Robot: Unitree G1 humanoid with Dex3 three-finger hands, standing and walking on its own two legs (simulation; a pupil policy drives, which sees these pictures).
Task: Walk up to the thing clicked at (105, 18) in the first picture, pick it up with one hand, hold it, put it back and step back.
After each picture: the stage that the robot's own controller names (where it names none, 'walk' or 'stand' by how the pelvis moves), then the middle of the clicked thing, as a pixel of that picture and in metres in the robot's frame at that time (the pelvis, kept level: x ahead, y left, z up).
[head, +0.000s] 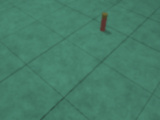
stand; (103, 22) +1.69 -0.31 -0.66
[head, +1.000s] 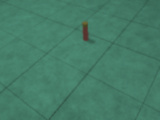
walk; (85, 31) +1.56 +0.06 -0.63
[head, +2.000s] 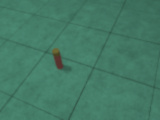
walk; (57, 59) +0.99 +0.29 -0.65
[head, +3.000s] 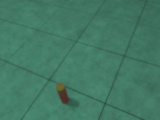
walk; (62, 94) +0.62 +0.22 -0.65
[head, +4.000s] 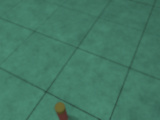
stand; (61, 112) +0.42 +0.17 -0.63
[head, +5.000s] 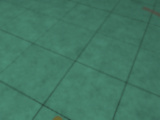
stand; out of the picture +0.39 +0.15 -0.65
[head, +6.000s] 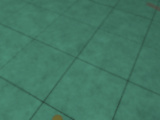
stand; out of the picture +0.37 +0.15 -0.65
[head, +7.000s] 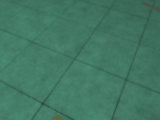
stand; out of the picture +0.39 +0.16 -0.66
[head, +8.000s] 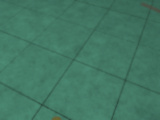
stand; out of the picture +0.38 +0.17 -0.66
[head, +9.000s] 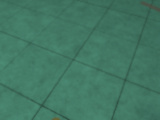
go down; out of the picture +0.37 +0.17 -0.66
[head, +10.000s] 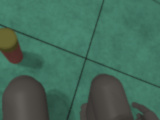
go down; (11, 49) +0.44 +0.24 -0.25
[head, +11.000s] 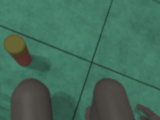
approach; (20, 53) +0.44 +0.24 -0.27
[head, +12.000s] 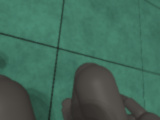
close in; out of the picture +0.42 +0.28 -0.16
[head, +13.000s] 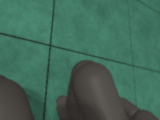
close; out of the picture +0.42 +0.29 -0.16
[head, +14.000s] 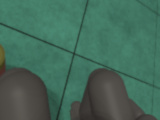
lift; out of the picture +0.32 +0.25 -0.13
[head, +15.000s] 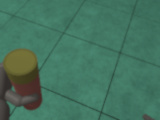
lift; (27, 85) +0.31 +0.17 +0.05
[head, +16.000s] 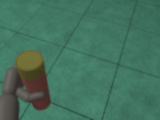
hold; (36, 84) +0.32 +0.15 +0.03
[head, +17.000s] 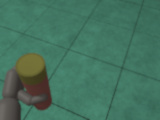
hold; (37, 86) +0.31 +0.15 +0.04
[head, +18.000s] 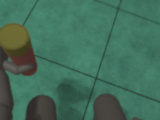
crouch; (22, 55) +0.41 +0.18 -0.04
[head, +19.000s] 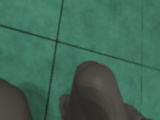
lower; out of the picture +0.41 +0.28 -0.17
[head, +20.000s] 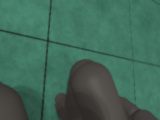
lower; out of the picture +0.42 +0.30 -0.16
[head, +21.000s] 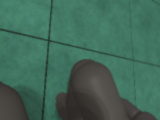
lower; out of the picture +0.42 +0.31 -0.16
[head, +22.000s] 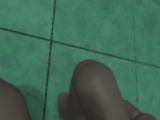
lower; out of the picture +0.41 +0.30 -0.16
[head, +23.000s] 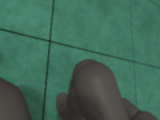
loosen; out of the picture +0.40 +0.28 -0.16
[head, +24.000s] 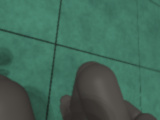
withdraw; out of the picture +0.41 +0.27 -0.17
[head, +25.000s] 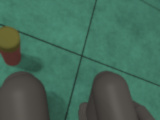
stand; (10, 50) +0.42 +0.24 -0.21
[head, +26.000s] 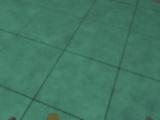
stand; out of the picture +0.37 +0.15 -0.57
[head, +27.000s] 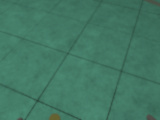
stand; out of the picture +0.38 +0.17 -0.60
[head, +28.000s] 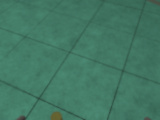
stand; out of the picture +0.38 +0.16 -0.60
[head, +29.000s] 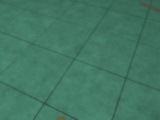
stand; out of the picture +0.39 +0.15 -0.65
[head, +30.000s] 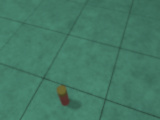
walk; (63, 96) +0.51 +0.17 -0.63
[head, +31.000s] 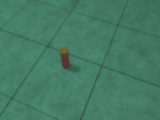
walk; (65, 58) +0.82 +0.13 -0.62
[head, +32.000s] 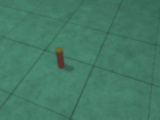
stand; (60, 58) +1.01 +0.19 -0.64
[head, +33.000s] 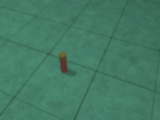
stand; (63, 63) +0.99 +0.17 -0.66
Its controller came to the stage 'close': yes
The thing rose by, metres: 0.67
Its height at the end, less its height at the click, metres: +0.00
